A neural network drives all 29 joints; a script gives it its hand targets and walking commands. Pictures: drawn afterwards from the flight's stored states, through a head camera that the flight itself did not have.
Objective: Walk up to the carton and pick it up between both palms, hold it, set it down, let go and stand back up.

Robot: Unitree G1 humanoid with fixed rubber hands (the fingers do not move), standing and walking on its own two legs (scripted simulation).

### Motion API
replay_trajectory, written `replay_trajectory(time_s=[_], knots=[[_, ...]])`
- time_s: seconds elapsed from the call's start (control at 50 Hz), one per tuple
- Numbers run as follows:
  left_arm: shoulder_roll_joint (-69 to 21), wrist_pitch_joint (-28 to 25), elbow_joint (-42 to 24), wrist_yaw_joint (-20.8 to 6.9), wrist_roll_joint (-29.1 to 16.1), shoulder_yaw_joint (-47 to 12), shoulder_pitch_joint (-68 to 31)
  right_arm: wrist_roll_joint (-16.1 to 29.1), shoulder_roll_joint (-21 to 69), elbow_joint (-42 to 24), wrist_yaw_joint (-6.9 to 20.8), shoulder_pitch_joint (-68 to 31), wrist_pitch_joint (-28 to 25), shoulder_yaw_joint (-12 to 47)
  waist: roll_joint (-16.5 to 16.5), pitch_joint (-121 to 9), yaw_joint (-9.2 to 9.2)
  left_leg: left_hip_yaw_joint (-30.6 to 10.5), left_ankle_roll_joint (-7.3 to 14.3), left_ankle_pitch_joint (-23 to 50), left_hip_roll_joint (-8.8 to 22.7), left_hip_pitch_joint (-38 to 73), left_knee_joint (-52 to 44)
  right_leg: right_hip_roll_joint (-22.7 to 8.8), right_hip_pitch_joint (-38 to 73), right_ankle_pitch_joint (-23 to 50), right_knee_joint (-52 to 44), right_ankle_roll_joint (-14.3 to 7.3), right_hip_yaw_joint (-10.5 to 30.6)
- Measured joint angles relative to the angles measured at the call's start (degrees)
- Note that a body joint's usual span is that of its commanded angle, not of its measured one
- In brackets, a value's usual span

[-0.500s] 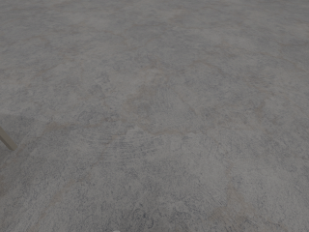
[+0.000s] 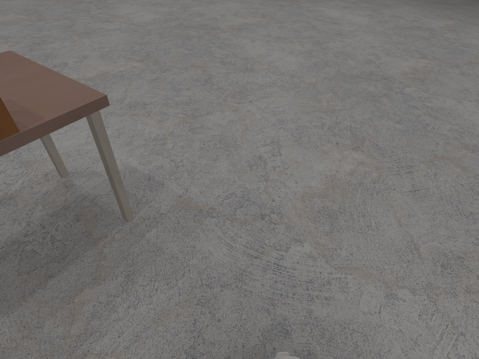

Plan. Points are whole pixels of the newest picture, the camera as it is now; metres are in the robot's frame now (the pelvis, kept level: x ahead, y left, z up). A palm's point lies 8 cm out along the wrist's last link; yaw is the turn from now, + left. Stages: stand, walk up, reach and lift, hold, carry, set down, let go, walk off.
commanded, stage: walk up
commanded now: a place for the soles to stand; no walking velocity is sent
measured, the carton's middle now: out of the picture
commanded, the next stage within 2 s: none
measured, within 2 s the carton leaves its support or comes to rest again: neither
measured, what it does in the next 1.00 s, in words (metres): walks ahead, turning left: right foot, then left foot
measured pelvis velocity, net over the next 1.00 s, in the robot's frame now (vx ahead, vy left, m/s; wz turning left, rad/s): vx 0.43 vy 0.10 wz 0.68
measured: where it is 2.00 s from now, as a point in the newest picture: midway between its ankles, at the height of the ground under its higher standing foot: (143, 312)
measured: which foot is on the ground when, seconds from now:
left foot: down 0.00-0.16, up 0.18-0.62, down 0.64-1.00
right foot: up 0.00-0.12, down 0.14-0.68, up 0.70-1.00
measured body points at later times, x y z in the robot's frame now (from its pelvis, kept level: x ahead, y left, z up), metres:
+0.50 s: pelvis +0.24 -0.02 +0.00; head +0.27 -0.03 +0.44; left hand +0.15 +0.21 -0.13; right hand +0.38 -0.24 -0.15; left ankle +0.30 +0.17 -0.67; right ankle +0.18 -0.12 -0.74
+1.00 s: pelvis +0.43 +0.10 +0.00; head +0.42 +0.13 +0.45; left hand +0.40 +0.37 -0.12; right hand +0.60 -0.11 -0.12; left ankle +0.39 +0.13 -0.74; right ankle +0.63 +0.03 -0.69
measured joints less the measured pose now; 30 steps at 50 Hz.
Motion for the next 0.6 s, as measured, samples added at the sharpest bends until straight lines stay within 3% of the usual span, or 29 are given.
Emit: replay_trajectory(time_s=[0.06, 0.14, 0.18, 0.2, 0.24, 0.28, 0.32, 0.36, 0.42, 0.48, 0.6], knots=[[0.00, -0.05, -0.52, 0.73, 0.31, -0.01, 0.78, -0.46, -0.57, -1.15, -0.02, -0.02, -0.69, -0.44, -0.08, -1.10, 0.49, -2.56, -0.24, -2.91, -0.53, 1.88, 0.87, 1.02, 3.42, 2.81, -7.44, -0.46, 0.39], [-0.45, -0.78, -2.15, 2.19, 1.00, -0.36, 2.42, -0.63, -2.09, -2.71, 0.18, 0.43, -1.18, -0.66, 0.12, -2.07, 1.30, -5.64, -0.72, -9.39, -1.45, 2.75, 5.81, 2.66, 10.70, -0.10, -15.87, -1.63, 0.59], [-1.93, -1.42, -2.59, 2.87, 1.49, -0.57, 2.50, -0.51, -3.35, -2.64, 0.31, -0.56, -0.71, -0.96, 3.40, -1.08, 1.87, -7.19, -1.45, -13.01, 0.02, -0.10, 14.83, 4.35, 11.86, -4.10, -14.72, -2.42, -2.46], [-2.23, -1.67, -2.99, 3.20, 1.52, -0.78, 2.67, -0.67, -3.40, -2.74, 0.22, -0.93, -0.33, -0.98, 3.82, -0.40, 1.65, -6.34, -2.35, -13.78, -0.09, -3.02, 21.78, 3.91, 12.97, -5.13, -14.50, -2.63, -4.14], [-2.37, -1.79, -2.98, 3.78, 1.53, -0.60, 3.70, -1.31, -3.19, -3.08, -0.25, -0.93, 0.62, -0.68, 2.29, 0.40, 2.06, -0.68, -4.48, -13.58, -0.35, -9.30, 34.24, 1.38, 16.56, -6.06, -16.06, -2.65, -6.12], [-3.01, -2.23, -2.07, 4.07, 1.12, 0.23, 6.01, -2.00, -4.28, -2.81, -0.55, -1.61, 1.46, 0.13, 0.58, 0.57, 4.63, 4.79, -5.51, -9.86, 0.68, -14.42, 41.12, -0.51, 20.30, -6.24, -19.40, -2.36, -5.39], [-4.14, -2.83, -0.96, 4.19, 0.88, 0.05, 8.86, -2.06, -6.37, -3.26, -0.30, -3.23, 1.69, -0.28, 1.12, 1.41, 6.11, 5.75, -5.48, -4.56, 2.69, -18.92, 43.35, -1.24, 23.62, -6.01, -22.61, -1.54, -4.85], [-5.50, -3.07, 0.40, 4.02, 0.62, -0.34, 11.07, -1.67, -8.25, -4.06, 0.07, -4.95, 1.55, -1.07, 3.23, 2.73, 5.79, 4.41, -5.50, 1.04, 5.05, -23.72, 44.66, -1.27, 26.23, -6.91, -23.77, -1.15, -5.97], [-6.87, -2.92, 1.92, 3.25, 0.11, -0.33, 13.04, -1.26, -8.26, -3.50, 0.75, -7.24, 2.00, -1.10, 5.44, 3.97, 4.58, 4.24, -6.19, 8.36, 8.01, -29.44, 43.53, -1.09, 29.77, -9.75, -24.00, -1.31, -9.05], [-7.55, -3.48, 2.14, 2.68, 0.26, -0.42, 14.08, -1.13, -5.28, -2.50, 1.43, -9.70, 2.62, 0.21, 5.44, 4.00, 4.26, 7.51, -6.52, 12.36, 9.79, -31.48, 36.01, -0.86, 32.96, -11.98, -25.32, -1.14, -11.95], [-8.09, -3.53, 0.65, 2.64, 1.23, -1.13, 13.99, -2.65, 0.45, -2.24, 2.22, -15.64, 1.84, 3.05, 3.53, 5.47, 5.76, 15.94, -3.72, 13.02, 8.43, -26.14, 15.33, -0.46, 37.91, -17.42, -25.65, 0.34, -17.25]])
